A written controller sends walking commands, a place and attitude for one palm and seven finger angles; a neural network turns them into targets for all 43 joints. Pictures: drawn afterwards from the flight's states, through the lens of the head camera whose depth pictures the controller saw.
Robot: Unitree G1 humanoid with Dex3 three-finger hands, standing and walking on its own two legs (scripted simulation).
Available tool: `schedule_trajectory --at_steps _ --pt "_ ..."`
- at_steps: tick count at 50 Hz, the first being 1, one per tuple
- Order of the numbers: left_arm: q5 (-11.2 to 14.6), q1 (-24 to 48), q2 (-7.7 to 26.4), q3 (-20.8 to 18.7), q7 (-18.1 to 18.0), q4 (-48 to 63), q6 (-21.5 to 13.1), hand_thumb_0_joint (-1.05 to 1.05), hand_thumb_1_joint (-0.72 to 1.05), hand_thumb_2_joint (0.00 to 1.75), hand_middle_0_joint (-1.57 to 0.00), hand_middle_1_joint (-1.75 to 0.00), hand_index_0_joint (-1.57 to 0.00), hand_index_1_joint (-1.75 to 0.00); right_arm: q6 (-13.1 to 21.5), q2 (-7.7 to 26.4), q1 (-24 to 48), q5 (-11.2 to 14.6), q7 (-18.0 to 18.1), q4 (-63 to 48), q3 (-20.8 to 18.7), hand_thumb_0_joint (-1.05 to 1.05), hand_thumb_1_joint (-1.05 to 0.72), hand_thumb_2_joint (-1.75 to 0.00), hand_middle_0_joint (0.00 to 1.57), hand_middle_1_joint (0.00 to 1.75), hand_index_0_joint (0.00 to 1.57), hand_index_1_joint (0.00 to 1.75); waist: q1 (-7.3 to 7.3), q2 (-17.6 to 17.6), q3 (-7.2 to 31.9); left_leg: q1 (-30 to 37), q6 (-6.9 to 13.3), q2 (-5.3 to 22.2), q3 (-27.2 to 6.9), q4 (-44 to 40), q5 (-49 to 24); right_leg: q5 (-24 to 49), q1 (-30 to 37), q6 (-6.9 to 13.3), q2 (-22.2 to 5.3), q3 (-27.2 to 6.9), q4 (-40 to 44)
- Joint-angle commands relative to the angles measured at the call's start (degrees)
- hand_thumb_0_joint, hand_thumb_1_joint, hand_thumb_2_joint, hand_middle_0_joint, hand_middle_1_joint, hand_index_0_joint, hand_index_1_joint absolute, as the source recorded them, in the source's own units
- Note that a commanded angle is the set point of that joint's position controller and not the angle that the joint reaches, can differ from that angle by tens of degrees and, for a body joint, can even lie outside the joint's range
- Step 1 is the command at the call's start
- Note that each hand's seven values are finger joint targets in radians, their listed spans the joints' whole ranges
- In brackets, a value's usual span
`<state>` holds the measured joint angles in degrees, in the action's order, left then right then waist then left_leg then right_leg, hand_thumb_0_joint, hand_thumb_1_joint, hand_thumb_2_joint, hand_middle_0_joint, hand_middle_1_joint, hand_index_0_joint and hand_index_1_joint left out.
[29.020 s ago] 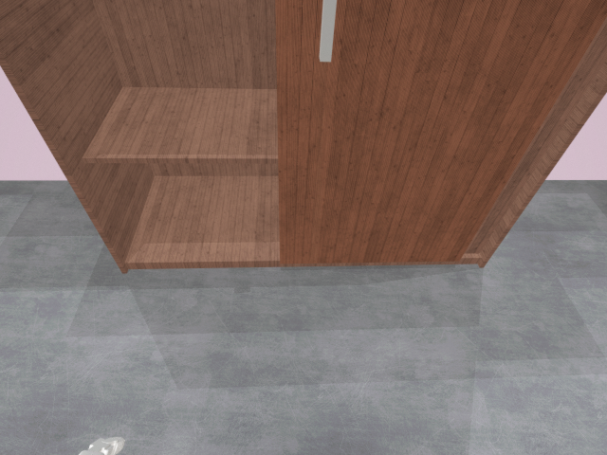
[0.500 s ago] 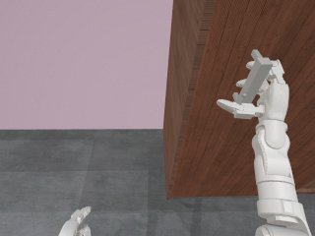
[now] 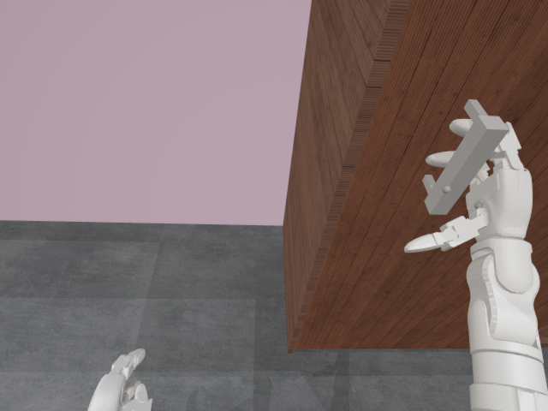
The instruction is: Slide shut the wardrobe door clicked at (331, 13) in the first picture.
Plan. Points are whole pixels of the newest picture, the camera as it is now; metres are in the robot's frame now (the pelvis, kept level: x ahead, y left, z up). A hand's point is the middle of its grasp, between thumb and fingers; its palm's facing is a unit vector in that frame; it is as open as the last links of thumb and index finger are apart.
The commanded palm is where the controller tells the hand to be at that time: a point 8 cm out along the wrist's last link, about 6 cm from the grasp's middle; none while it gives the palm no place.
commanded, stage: slip the hand off the handle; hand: right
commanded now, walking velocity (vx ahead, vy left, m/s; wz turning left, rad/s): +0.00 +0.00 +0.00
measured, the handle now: (454, 159) +0.39 -0.20 +0.20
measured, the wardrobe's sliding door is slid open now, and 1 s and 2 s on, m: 0.00 0.00 0.00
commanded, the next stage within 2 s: draw the hand back to the body in 1.14 s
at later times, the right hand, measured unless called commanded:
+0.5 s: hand (488, 190) +0.35 -0.24 +0.18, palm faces +0.12 +0.99 -0.06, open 14.7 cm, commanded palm +0.30 -0.30 +0.19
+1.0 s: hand (542, 248) +0.27 -0.27 +0.18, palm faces +0.19 +0.98 -0.08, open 14.7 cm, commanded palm +0.22 -0.31 +0.19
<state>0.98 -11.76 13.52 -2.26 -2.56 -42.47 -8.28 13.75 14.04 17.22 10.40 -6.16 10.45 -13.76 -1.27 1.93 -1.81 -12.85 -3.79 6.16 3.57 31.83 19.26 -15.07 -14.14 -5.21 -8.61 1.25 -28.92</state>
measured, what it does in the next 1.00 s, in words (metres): stands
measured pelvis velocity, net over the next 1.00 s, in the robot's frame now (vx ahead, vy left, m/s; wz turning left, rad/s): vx -0.01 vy -0.02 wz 0.00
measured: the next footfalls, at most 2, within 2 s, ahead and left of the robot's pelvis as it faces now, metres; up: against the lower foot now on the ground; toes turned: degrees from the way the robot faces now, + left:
none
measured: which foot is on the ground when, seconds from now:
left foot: down 0.00-1.00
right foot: down 0.00-1.00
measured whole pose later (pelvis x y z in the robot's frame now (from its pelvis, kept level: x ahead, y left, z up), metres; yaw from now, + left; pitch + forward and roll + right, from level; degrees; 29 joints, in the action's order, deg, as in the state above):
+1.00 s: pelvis -0.01 -0.02 -0.01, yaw +0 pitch -1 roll +0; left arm 2.0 -10.4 14.4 0.6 -5.7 -37.7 -8.6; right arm 11.4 18.4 4.1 18.1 -14.9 1.2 -24.2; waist -3.0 2.0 -1.7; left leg -12.9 -4.8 6.8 3.0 34.1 19.6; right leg -17.1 -15.4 -5.9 -8.1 0.9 -33.9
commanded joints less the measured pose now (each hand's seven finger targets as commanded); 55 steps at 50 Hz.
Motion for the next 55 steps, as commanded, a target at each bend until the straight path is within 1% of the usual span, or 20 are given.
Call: schedule_trajectory --at_steps 1,4,6,9,13,15,18,20,22,25,26,28,29,32,33,39,41,45,47,55 --pt "0.23 1.92 6.74 -1.85 -1.14 7.26 -1.53 0.0 0.9 0.9 -0.2 -0.3 -0.2 -0.3 1.23 14.91 17.9 2.56 1.1 -7.43 -10.34 0.0 0.55 -0.2 0.25 1.15 0.25 1.15 -0.57 -6.1 13.58 5.93 1.84 -5.34 0.31 -2.92 -23.14 14.3 2.61 4.89 7.78 3.43 0.46" --pt "0.14 2.1 6.57 -1.64 -1.45 8.05 -0.83 0.0 0.9 0.9 -0.2 -0.3 -0.2 -0.3 0.77 16.24 17.06 2.74 1.06 -7.82 -12.02 0.0 0.55 -0.2 0.25 1.15 0.25 1.15 -1.09 -4.97 14.89 6.25 1.84 -5.47 0.31 -2.27 -24.08 15.39 2.92 4.74 7.8 3.74 -0.15" --pt "0.16 2.31 6.4 -1.37 -1.43 8.62 -0.59 0.0 0.9 0.9 -0.2 -0.3 -0.2 -0.3 0.77 15.66 18.0 2.56 0.87 -8.9 -11.34 0.0 0.55 -0.2 0.25 1.15 0.25 1.15 -0.77 -2.87 15.1 6.08 2.03 -5.42 0.28 -1.76 -24.9 16.04 2.92 4.52 7.89 3.84 -0.52" --pt "0.06 1.94 6.51 -1.34 -1.56 9.11 -0.37 0.0 0.9 0.9 -0.2 -0.3 -0.2 -0.3 1.2 15.78 17.96 1.99 0.46 -9.88 -10.98 0.0 0.55 -0.2 0.25 1.15 0.25 1.15 -0.4 -2.78 16.05 5.99 2.11 -5.77 0.51 -1.16 -25.71 17.12 3.12 4.46 7.79 3.92 -1.12" --pt "0.18 1.73 6.88 -1.16 -2.13 9.04 -0.36 0.0 0.9 0.9 -0.2 -0.3 -0.2 -0.3 1.9 15.39 23.61 1.74 -0.97 -9.94 -8.57 0.0 0.55 -0.2 0.25 1.15 0.25 1.15 1.21 -0.26 15.32 3.43 2.25 -5.97 0.47 -1.52 -22.64 15.29 3.42 4.37 7.79 3.58 -1.33" --pt "0.13 1.34 7.53 -1.35 -2.48 8.78 -0.23 0.0 0.9 0.9 -0.2 -0.3 -0.2 -0.3 2.17 18.31 23.03 2.15 -1.67 -8.65 -11.43 0.0 0.55 -0.2 0.25 1.15 0.25 1.15 0.89 -0.82 16.85 3.72 2.39 -6.07 0.62 -1.0 -22.27 15.41 3.09 4.26 7.68 3.28 -1.59" --pt "0.21 1.5 7.38 -1.05 -2.78 8.82 -0.03 0.0 0.9 0.9 -0.2 -0.3 -0.2 -0.3 2.19 17.91 22.66 3.34 -2.75 -7.35 -11.7 0.0 0.55 -0.2 0.25 1.15 0.25 1.15 0.43 0.82 16.99 4.12 2.59 -6.08 0.84 -0.82 -21.91 15.47 2.76 3.95 7.78 2.99 -1.37" --pt "0.14 1.12 7.66 -1.1 -3.01 8.69 0.13 0.0 0.9 0.9 -0.2 -0.3 -0.2 -0.3 2.35 20.76 23.16 3.72 -2.73 -6.47 -14.47 0.0 0.55 -0.2 0.25 1.15 0.25 1.15 0.03 0.44 17.88 4.57 2.54 -6.03 0.82 -0.81 -21.16 14.91 2.27 3.93 7.78 2.93 -1.25" --pt "0.2 1.3 7.45 -0.92 -3.17 8.84 0.26 0.0 0.9 0.9 -0.2 -0.3 -0.2 -0.3 2.39 20.24 23.04 4.09 -2.95 -5.54 -14.41 0.0 0.55 -0.2 0.25 1.15 0.25 1.15 0.01 -0.17 17.22 4.2 2.47 -6.11 0.97 -0.81 -20.23 14.1 1.73 3.92 7.77 2.94 -1.01" --pt "0.3 1.74 7.36 -0.92 -2.66 10.09 -0.05 0.0 0.9 0.9 -0.2 -0.3 -0.2 -0.3 2.8 20.11 17.53 4.7 -3.11 -7.43 -15.37 0.0 0.55 -0.2 0.25 1.15 0.25 1.15 -1.36 1.0 17.8 5.43 2.48 -6.07 0.84 -0.55 -20.09 13.57 1.59 3.86 7.89 3.05 -0.81" --pt "0.26 1.69 7.5 -0.88 -2.49 10.34 -0.07 0.0 0.9 0.9 -0.2 -0.3 -0.2 -0.3 2.87 20.58 15.83 4.75 -3.15 -8.08 -16.0 0.0 0.55 -0.2 0.25 1.15 0.25 1.15 -1.64 -0.46 18.05 6.12 2.52 -6.1 1.06 -0.15 -20.56 13.71 1.08 3.86 7.84 2.92 -0.69" --pt "0.42 2.21 7.27 -0.97 -2.21 11.27 -0.47 0.0 0.9 0.9 -0.2 -0.3 -0.2 -0.3 3.2 18.51 14.25 4.18 -3.7 -11.65 -13.45 0.0 0.55 -0.2 0.25 1.15 0.25 1.15 -1.4 1.63 18.27 5.89 2.48 -6.22 0.89 0.0 -21.04 13.96 1.84 3.89 7.92 3.32 -0.82" --pt "0.51 2.03 7.18 -0.94 -2.17 11.22 -0.63 0.0 0.9 0.9 -0.2 -0.3 -0.2 -0.3 3.19 17.36 13.01 3.92 -3.96 -11.47 -12.33 0.0 0.55 -0.2 0.25 1.15 0.25 1.15 -0.75 -0.07 17.2 5.24 2.38 -6.54 1.09 -0.21 -20.35 13.34 1.6 4.05 7.79 3.38 -1.04" --pt "0.81 2.69 7.71 -0.93 -2.47 11.53 -1.17 0.0 0.9 0.9 -0.2 -0.3 -0.2 -0.3 2.86 17.05 12.91 4.8 -5.09 -14.01 -11.17 0.0 0.55 -0.2 0.25 1.15 0.25 1.15 -0.2 0.72 14.53 3.27 2.29 -6.5 0.81 -1.14 -16.76 9.93 1.4 4.07 7.72 3.05 -0.41" --pt "0.81 2.8 7.94 -0.98 -2.7 11.46 -1.33 0.0 0.9 0.9 -0.2 -0.3 -0.2 -0.3 2.73 18.54 11.54 5.28 -5.43 -14.3 -12.82 0.0 0.55 -0.2 0.25 1.15 0.25 1.15 -0.47 0.43 14.51 3.53 2.34 -6.51 0.76 -1.05 -16.67 9.74 1.45 4.07 7.68 3.0 -0.52" --pt "1.04 4.39 7.77 -0.28 -3.64 11.38 -2.09 0.0 0.9 0.9 -0.2 -0.3 -0.2 -0.3 1.75 18.85 10.1 7.46 -7.15 -16.62 -14.09 0.0 0.55 -0.2 0.25 1.15 0.25 1.15 -0.25 0.12 12.7 2.44 2.1 -6.47 0.69 -2.16 -12.77 6.66 1.38 4.05 7.89 2.85 -0.33" --pt "0.94 4.85 7.65 -0.08 -3.65 11.8 -2.58 0.0 0.9 0.9 -0.2 -0.3 -0.2 -0.3 1.74 18.29 8.31 7.65 -7.49 -18.44 -13.58 0.0 0.55 -0.2 0.25 1.15 0.25 1.15 -0.6 1.54 13.49 2.98 2.18 -6.3 0.59 -1.82 -14.17 7.67 1.98 4.01 7.99 2.71 -0.43" --pt "1.01 5.43 7.68 0.11 -3.48 12.22 -3.14 0.0 0.9 0.9 -0.2 -0.3 -0.2 -0.3 1.71 18.15 2.8 8.36 -8.35 -19.86 -14.33 0.0 0.55 -0.2 0.25 1.15 0.25 1.15 -1.06 0.51 13.36 3.81 2.13 -6.26 0.79 -1.3 -15.83 8.48 1.84 3.89 7.95 2.69 -0.66" --pt "1.08 6.0 7.46 0.37 -3.39 12.83 -3.52 0.0 0.9 0.9 -0.2 -0.3 -0.2 -0.3 1.57 17.1 1.6 8.86 -8.88 -22.86 -13.36 0.0 0.55 -0.2 0.25 1.15 0.25 1.15 -1.27 2.38 13.05 4.04 2.28 -6.31 0.79 -1.3 -16.62 9.08 2.42 3.79 8.08 2.69 -0.56" --pt "1.03 6.67 7.28 0.86 -3.35 13.89 -4.36 0.0 0.9 0.9 -0.2 -0.3 -0.2 -0.3 0.14 17.35 -7.65 10.7 -9.71 -27.17 -16.09 0.0 0.55 -0.2 0.25 1.15 0.25 1.15 -2.27 0.23 11.57 5.1 2.08 -6.27 1.2 -1.51 -18.71 10.69 2.54 3.8 8.07 2.58 -0.33"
